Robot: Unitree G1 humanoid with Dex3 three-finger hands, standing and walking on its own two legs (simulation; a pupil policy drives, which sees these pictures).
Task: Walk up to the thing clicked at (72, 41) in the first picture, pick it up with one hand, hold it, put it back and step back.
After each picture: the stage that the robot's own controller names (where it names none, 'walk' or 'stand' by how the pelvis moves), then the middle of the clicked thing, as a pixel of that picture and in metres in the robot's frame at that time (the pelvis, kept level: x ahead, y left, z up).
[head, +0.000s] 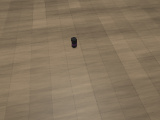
stand; (74, 42) +1.50 +0.07 -0.72
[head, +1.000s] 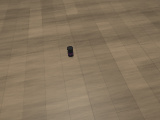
walk; (70, 51) +1.37 +0.20 -0.71
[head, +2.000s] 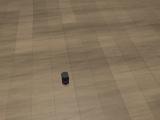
walk; (65, 78) +0.90 +0.19 -0.71
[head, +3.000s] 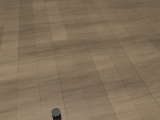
walk; (56, 115) +0.57 +0.19 -0.70
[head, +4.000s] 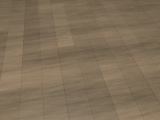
stand; out of the picture +0.43 +0.17 -0.71
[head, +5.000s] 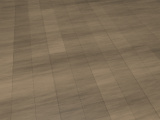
stand; out of the picture +0.39 +0.20 -0.71
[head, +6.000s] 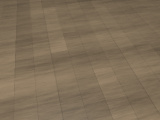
stand; out of the picture +0.38 +0.20 -0.72
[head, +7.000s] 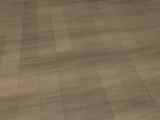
stand; out of the picture +0.39 +0.18 -0.72
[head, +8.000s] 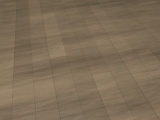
stand; out of the picture +0.36 +0.22 -0.72
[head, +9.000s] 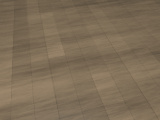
stand; out of the picture +0.35 +0.21 -0.73
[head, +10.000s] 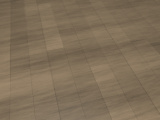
go down; out of the picture +0.36 +0.22 -0.72
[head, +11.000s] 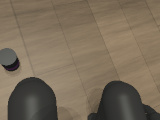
go down; (9, 60) +0.42 +0.29 -0.29
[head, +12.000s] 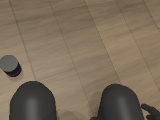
close in; (11, 66) +0.40 +0.29 -0.29
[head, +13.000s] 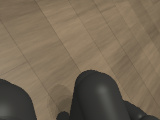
close in; out of the picture +0.37 +0.33 -0.21
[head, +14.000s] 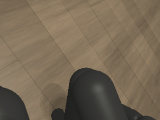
close; out of the picture +0.37 +0.33 -0.21
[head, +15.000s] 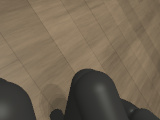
lift; out of the picture +0.34 +0.32 -0.21
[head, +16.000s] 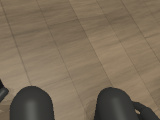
lift; out of the picture +0.31 +0.29 -0.07
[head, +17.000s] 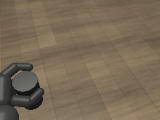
hold; (29, 91) +0.33 +0.17 +0.06
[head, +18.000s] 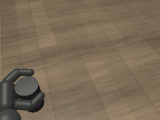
hold; (30, 95) +0.33 +0.18 +0.02
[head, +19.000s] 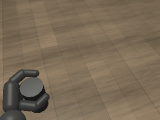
crouch; (35, 95) +0.33 +0.17 +0.02
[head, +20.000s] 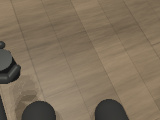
crouch; (5, 67) +0.41 +0.25 -0.07
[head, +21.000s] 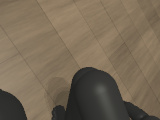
lower; out of the picture +0.37 +0.34 -0.22
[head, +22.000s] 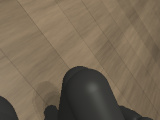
lower; out of the picture +0.39 +0.34 -0.21
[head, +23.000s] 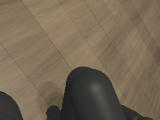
lower; out of the picture +0.38 +0.35 -0.21
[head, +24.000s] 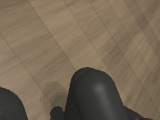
lower; out of the picture +0.36 +0.34 -0.21
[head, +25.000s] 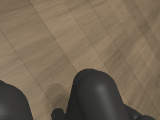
draw back; out of the picture +0.35 +0.31 -0.22
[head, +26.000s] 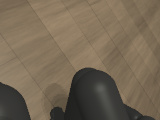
withdraw; out of the picture +0.34 +0.31 -0.22
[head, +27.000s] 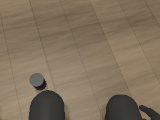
walk; (38, 82) +0.40 +0.24 -0.39
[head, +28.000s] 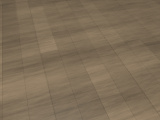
stand; out of the picture +0.33 +0.19 -0.66
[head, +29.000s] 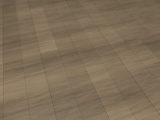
stand; out of the picture +0.34 +0.20 -0.67
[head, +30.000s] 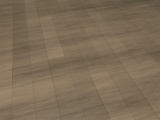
stand; out of the picture +0.36 +0.18 -0.72
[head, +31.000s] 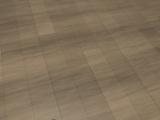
walk; out of the picture +0.41 +0.16 -0.70
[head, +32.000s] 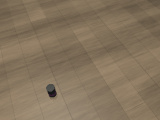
walk; (51, 90) +0.67 +0.26 -0.69
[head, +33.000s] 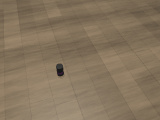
stand; (60, 70) +0.99 +0.21 -0.70
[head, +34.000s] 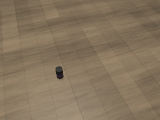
stand; (59, 72) +0.96 +0.22 -0.72
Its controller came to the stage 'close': yes
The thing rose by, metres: 0.72
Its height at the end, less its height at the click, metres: +0.00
